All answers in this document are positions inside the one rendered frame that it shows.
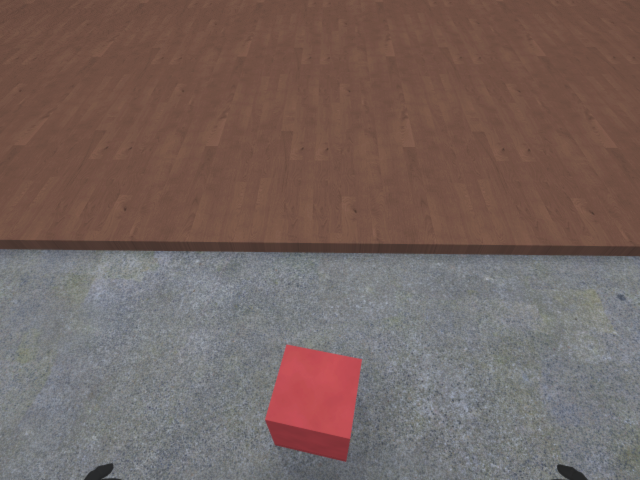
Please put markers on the carton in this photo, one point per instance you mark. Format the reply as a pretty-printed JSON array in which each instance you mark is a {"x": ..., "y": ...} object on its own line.
[{"x": 313, "y": 402}]

